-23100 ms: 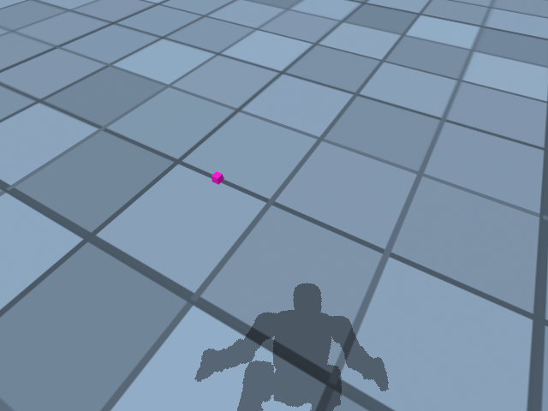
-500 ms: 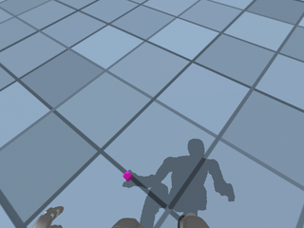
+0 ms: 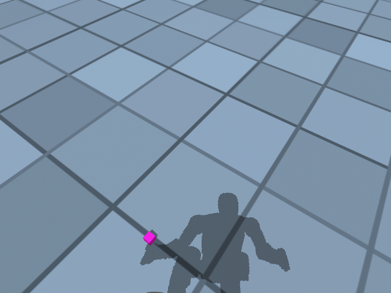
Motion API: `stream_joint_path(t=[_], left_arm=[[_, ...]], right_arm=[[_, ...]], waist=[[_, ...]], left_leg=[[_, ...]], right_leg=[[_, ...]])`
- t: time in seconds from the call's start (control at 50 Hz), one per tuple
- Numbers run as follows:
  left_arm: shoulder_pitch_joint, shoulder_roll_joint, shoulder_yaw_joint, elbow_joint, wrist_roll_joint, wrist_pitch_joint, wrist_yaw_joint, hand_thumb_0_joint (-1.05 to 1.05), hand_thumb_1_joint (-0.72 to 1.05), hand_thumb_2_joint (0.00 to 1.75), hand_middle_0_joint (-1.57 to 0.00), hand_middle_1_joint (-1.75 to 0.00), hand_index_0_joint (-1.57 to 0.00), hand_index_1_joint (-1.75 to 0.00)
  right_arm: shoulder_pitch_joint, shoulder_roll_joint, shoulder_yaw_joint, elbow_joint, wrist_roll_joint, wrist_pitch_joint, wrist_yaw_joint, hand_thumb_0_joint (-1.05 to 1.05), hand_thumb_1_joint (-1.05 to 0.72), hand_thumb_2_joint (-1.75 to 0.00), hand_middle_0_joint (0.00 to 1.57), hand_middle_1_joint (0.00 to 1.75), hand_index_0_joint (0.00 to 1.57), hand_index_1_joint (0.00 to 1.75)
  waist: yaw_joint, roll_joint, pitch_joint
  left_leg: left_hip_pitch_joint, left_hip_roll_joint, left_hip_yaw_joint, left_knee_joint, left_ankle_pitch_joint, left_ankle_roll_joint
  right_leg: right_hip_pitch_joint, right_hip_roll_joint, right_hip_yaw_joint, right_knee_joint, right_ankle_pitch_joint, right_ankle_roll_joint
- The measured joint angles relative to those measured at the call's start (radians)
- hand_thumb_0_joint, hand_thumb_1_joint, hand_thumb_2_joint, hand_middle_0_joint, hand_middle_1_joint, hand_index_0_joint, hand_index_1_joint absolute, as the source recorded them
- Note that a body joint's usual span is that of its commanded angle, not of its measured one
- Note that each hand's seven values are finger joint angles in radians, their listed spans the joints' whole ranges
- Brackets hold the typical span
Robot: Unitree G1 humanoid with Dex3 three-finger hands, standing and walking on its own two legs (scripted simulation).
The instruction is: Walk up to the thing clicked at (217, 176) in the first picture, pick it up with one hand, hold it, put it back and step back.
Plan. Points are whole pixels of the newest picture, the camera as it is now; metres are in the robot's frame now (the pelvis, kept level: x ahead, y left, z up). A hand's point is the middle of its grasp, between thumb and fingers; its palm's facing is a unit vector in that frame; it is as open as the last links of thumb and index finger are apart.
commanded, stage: walk up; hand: left
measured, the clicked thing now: (149, 238) +0.46 +0.24 -0.74
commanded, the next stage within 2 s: none
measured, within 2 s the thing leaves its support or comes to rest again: neither
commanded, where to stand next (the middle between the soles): +0.08 +0.00 m, yaw +0 degrees
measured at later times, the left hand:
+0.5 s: hand out of the picture +0.08 +0.29 -0.16, palm faces -0.07 -0.93 -0.37, open 7.3 cm
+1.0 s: hand out of the picture +0.11 +0.31 -0.17, palm faces -0.01 -0.94 -0.35, open 7.4 cm
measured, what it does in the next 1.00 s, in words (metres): steps on the spot: left foot, then right foot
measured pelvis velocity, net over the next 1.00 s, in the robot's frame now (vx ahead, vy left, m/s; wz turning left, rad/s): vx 0.07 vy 0.04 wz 0.00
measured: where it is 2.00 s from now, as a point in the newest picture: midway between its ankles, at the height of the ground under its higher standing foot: outside the picture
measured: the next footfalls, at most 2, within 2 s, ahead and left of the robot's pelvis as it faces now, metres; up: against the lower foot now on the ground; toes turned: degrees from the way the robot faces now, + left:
left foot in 0.18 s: +0.12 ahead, +0.14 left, +0.00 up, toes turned +1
right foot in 0.52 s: +0.03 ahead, -0.14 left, +0.00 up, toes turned -1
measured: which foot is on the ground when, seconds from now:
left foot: up 0.00-0.16, down 0.18-0.56, up 0.58-0.86, down 0.88-1.00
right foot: down 0.00-0.20, up 0.22-0.50, down 0.52-0.90, up 0.92-1.00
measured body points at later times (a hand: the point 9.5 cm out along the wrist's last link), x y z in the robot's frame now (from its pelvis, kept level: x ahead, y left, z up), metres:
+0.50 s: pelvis +0.00 +0.01 -0.01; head +0.04 +0.03 +0.44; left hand +0.08 +0.34 -0.14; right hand +0.08 -0.31 -0.11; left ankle +0.08 +0.14 -0.73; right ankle -0.01 -0.14 -0.72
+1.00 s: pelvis +0.07 +0.04 -0.01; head +0.11 +0.06 +0.44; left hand +0.11 +0.36 -0.15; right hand +0.17 -0.27 -0.11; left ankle +0.17 +0.13 -0.73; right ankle +0.02 -0.13 -0.69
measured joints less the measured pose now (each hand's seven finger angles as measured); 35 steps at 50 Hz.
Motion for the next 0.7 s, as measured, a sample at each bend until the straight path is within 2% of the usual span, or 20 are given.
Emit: stream_joint_path(t=[0.04,0.1,0.14,0.18,0.2,0.24,0.28,0.32,0.38,0.44,0.5,0.54,0.56,0.58,0.62,0.66,0.7], left_arm=[[0.02,-0.003,-0.002,-0.01,-0.001,-0.003,-0.003,0.01,0.91,0.9,-0.2,-0.3,-0.21,-0.3],[0.041,0.0,-0.007,-0.019,0.002,-0.003,-0.003,0.01,0.91,0.9,-0.21,-0.3,-0.21,-0.3],[0.046,0.009,-0.008,-0.023,0.001,0.007,-0.004,0.01,0.91,0.9,-0.21,-0.3,-0.21,-0.3],[0.044,0.021,-0.007,-0.027,-0.008,0.027,-0.004,0.01,0.9,0.9,-0.21,-0.3,-0.21,-0.3],[0.034,0.031,-0.004,-0.024,-0.014,0.039,-0.001,0.01,0.9,0.9,-0.21,-0.3,-0.21,-0.3],[0.016,0.045,0.003,-0.019,-0.025,0.064,0.008,0.01,0.91,0.9,-0.2,-0.3,-0.21,-0.3],[0.004,0.055,0.007,-0.013,-0.027,0.079,0.011,0.01,0.91,0.9,-0.2,-0.3,-0.2,-0.3],[-0.002,0.065,0.013,-0.01,-0.025,0.082,0.008,0.01,0.91,0.9,-0.2,-0.3,-0.2,-0.3],[-0.006,0.076,0.024,-0.011,-0.021,0.084,0.0,0.01,0.91,0.9,-0.2,-0.3,-0.2,-0.3],[-0.007,0.078,0.029,-0.008,-0.017,0.085,-0.007,0.01,0.91,0.9,-0.2,-0.3,-0.2,-0.3],[-0.001,0.071,0.03,0.005,-0.016,0.073,-0.009,0.01,0.91,0.9,-0.2,-0.3,-0.2,-0.3],[0.001,0.052,0.03,0.022,-0.011,0.058,-0.004,0.0,0.91,0.9,-0.2,-0.3,-0.2,-0.3],[0.003,0.036,0.029,0.028,-0.004,0.053,-0.001,0.0,0.91,0.9,-0.2,-0.3,-0.2,-0.3],[0.015,0.025,0.028,0.024,0.003,0.046,-0.005,0.0,0.91,0.9,-0.2,-0.3,-0.2,-0.3],[0.051,0.012,0.025,0.009,0.014,0.028,-0.017,0.0,0.91,0.9,-0.2,-0.3,-0.2,-0.3],[0.086,0.0,0.024,0.001,0.012,0.016,-0.021,0.0,0.91,0.9,-0.2,-0.3,-0.2,-0.3],[0.116,-0.002,0.022,-0.004,0.008,0.002,-0.021,0.01,0.91,0.9,-0.21,-0.3,-0.21,-0.3]], right_arm=[[-0.002,-0.001,0.001,-0.009,0.003,-0.008,0.007,0.01,-0.91,-0.9,0.21,0.3,0.2,0.3],[-0.002,-0.006,0.0,-0.019,0.006,-0.026,0.013,0.01,-0.91,-0.9,0.21,0.3,0.2,0.3],[-0.004,-0.007,0.0,-0.018,0.008,-0.036,0.011,0.0,-0.91,-0.9,0.21,0.3,0.2,0.3],[-0.005,-0.007,-0.002,-0.013,0.009,-0.049,0.004,0.0,-0.91,-0.9,0.21,0.3,0.2,0.3],[-0.012,0.004,-0.004,-0.004,0.005,-0.053,-0.003,0.0,-0.91,-0.9,0.21,0.3,0.2,0.3],[-0.019,0.03,0.006,0.005,-0.003,-0.053,-0.012,0.0,-0.91,-0.9,0.21,0.3,0.2,0.3],[-0.027,0.048,0.017,0.01,-0.006,-0.049,-0.013,0.0,-0.91,-0.9,0.21,0.3,0.2,0.3],[-0.033,0.062,0.024,0.01,-0.008,-0.047,-0.017,0.0,-0.91,-0.9,0.21,0.3,0.2,0.3],[-0.033,0.063,0.026,0.0,-0.005,-0.053,-0.02,0.0,-0.9,-0.9,0.21,0.3,0.21,0.3],[-0.033,0.046,0.02,-0.007,-0.009,-0.051,-0.021,0.0,-0.9,-0.9,0.21,0.3,0.21,0.31],[-0.034,0.018,0.012,-0.011,-0.013,-0.036,-0.015,0.0,-0.9,-0.9,0.21,0.3,0.21,0.31],[-0.04,-0.006,0.006,-0.007,-0.008,-0.018,-0.012,0.0,-0.9,-0.9,0.21,0.3,0.21,0.3],[-0.039,-0.016,0.002,-0.001,-0.003,-0.008,-0.013,0.0,-0.9,-0.9,0.21,0.3,0.21,0.3],[-0.03,-0.02,-0.004,0.002,-0.002,0.002,-0.009,0.0,-0.91,-0.9,0.21,0.3,0.2,0.3],[-0.004,-0.019,-0.01,0.014,-0.006,0.009,0.003,0.01,-0.91,-0.9,0.21,0.3,0.2,0.3],[0.025,-0.028,-0.01,0.024,-0.001,0.001,0.017,0.01,-0.91,-0.9,0.21,0.3,0.2,0.3],[0.05,-0.036,-0.015,0.025,0.001,-0.008,0.028,0.01,-0.91,-0.9,0.21,0.3,0.2,0.3]], waist=[[0.009,-0.009,-0.008],[0.018,-0.008,-0.017],[0.025,-0.007,-0.021],[0.023,-0.007,-0.023],[0.024,-0.028,-0.014],[0.029,-0.061,-0.01],[0.018,-0.068,-0.008],[0.014,-0.072,-0.005],[0.01,-0.074,0.0],[0.006,-0.068,0.004],[-0.002,-0.052,0.001],[-0.008,-0.013,0.006],[-0.014,0.015,0.009],[-0.014,0.026,-0.002],[0.011,0.013,-0.026],[0.03,0.009,-0.046],[0.035,0.014,-0.06]], left_leg=[[-0.032,-0.014,-0.002,0.032,-0.019,0.005],[-0.055,-0.006,0.0,-0.035,0.052,-0.002],[-0.043,-0.002,0.006,-0.133,0.14,-0.011],[-0.005,-0.006,0.013,-0.26,0.298,-0.019],[-0.001,-0.021,0.024,-0.26,0.324,-0.02],[-0.006,-0.034,0.045,-0.24,0.3,-0.013],[-0.009,-0.026,0.042,-0.239,0.292,-0.006],[-0.006,-0.014,0.043,-0.255,0.3,-0.007],[-0.013,0.004,0.047,-0.27,0.312,-0.015],[-0.025,0.017,0.051,-0.267,0.315,-0.022],[-0.05,0.03,0.051,-0.232,0.3,-0.031],[-0.069,0.054,0.034,-0.183,0.278,-0.042],[-0.075,0.065,0.011,-0.163,0.261,-0.038],[-0.088,0.055,-0.008,-0.121,0.193,-0.028],[-0.113,0.0,-0.028,0.004,0.109,-0.022],[-0.129,-0.029,-0.03,0.075,0.114,-0.017],[-0.144,-0.031,-0.029,0.086,0.139,-0.02]], right_leg=[[0.018,-0.019,0.01,-0.022,0.006,-0.001],[0.034,-0.036,0.015,-0.042,0.009,0.012],[0.029,-0.041,0.018,-0.02,-0.006,0.024],[0.006,-0.045,0.017,0.046,-0.046,0.04],[-0.008,-0.06,0.028,0.093,-0.071,0.038],[-0.05,-0.049,0.077,0.18,-0.136,0.014],[-0.09,-0.022,0.084,0.281,-0.19,0.002],[-0.121,-0.007,0.087,0.347,-0.2,-0.005],[-0.148,-0.012,0.084,0.373,-0.193,-0.005],[-0.136,-0.039,0.068,0.306,-0.182,0.002],[-0.085,-0.06,0.031,0.167,-0.149,0.005],[-0.047,-0.042,0.005,0.09,-0.057,0.026],[-0.036,-0.027,-0.011,0.082,-0.047,0.036],[-0.032,-0.025,-0.019,0.081,-0.053,0.035],[-0.019,-0.042,-0.002,0.069,-0.071,0.012],[0.017,-0.056,0.009,0.018,-0.062,-0.005],[0.057,-0.065,0.004,-0.042,-0.034,-0.008]])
